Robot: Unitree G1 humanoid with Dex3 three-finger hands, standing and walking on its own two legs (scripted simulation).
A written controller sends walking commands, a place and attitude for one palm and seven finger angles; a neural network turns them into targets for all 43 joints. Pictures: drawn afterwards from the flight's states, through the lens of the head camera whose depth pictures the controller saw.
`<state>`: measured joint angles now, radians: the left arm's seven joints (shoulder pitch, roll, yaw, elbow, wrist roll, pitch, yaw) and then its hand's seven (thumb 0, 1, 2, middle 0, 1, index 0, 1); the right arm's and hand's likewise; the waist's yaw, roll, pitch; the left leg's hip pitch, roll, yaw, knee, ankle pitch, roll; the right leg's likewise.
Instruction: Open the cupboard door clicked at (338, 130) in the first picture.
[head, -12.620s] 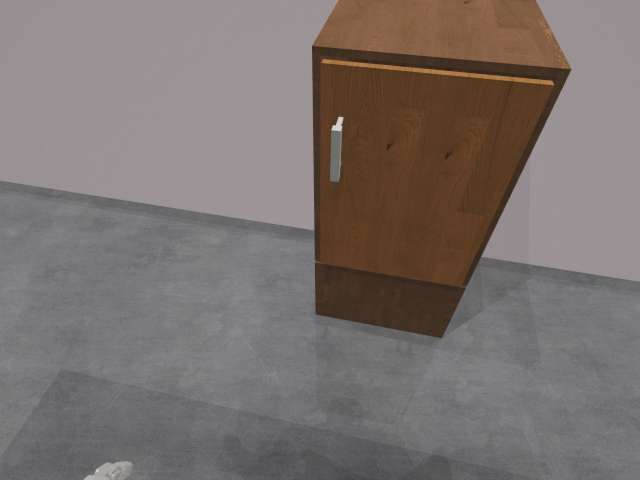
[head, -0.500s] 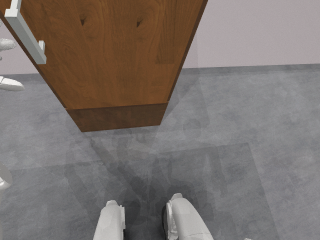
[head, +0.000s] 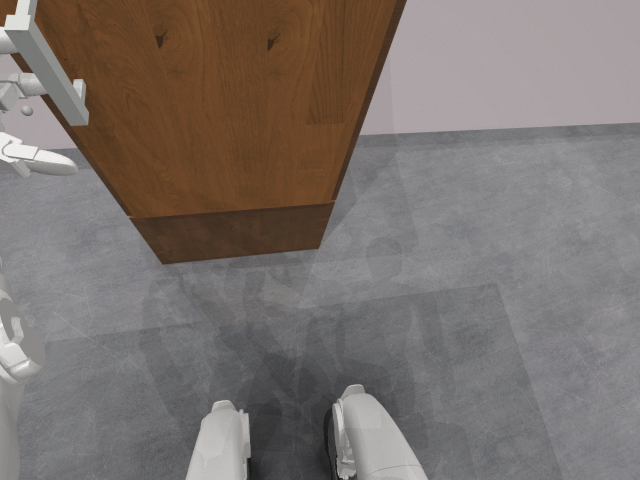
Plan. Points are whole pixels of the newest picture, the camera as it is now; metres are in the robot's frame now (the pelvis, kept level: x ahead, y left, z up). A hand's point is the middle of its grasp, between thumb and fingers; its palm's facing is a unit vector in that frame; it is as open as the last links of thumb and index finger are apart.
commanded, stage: slide the fingers in behind the handle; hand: left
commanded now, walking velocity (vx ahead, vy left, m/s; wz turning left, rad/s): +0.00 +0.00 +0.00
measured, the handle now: (55, 63) +0.57 +0.25 +0.09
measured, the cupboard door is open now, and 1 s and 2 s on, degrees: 0 0 1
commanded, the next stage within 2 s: close the thumb around the handle in 1.22 s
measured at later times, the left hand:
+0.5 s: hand (58, 110) +0.51 +0.24 +0.08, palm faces +0.06 -1.00 -0.02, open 13.9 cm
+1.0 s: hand (81, 116) +0.50 +0.22 +0.08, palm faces +0.08 -1.00 -0.03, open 14.1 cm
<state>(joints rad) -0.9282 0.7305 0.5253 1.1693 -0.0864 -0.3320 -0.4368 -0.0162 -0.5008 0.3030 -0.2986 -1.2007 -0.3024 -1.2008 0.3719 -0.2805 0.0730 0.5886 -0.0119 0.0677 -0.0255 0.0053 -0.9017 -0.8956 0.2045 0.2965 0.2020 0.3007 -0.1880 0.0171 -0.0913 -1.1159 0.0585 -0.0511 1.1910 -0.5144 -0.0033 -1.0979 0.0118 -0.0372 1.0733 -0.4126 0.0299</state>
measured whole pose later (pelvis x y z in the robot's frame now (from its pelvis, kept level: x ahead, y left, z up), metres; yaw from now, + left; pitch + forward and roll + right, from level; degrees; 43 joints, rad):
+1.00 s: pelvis +0.01 -0.01 +0.01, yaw +1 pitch +23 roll -3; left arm -0.86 0.53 0.42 1.13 -0.10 -0.39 -0.26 -0.02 -0.50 0.30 -0.29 -1.20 -0.27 -1.20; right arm 0.37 -0.26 0.04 0.63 -0.02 0.05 -0.01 0.01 -0.90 -0.90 0.20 0.30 0.20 0.30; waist -0.15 0.02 -0.11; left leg -1.03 0.05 -0.04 1.14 -0.51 -0.01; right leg -1.02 0.00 -0.03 1.06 -0.43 0.02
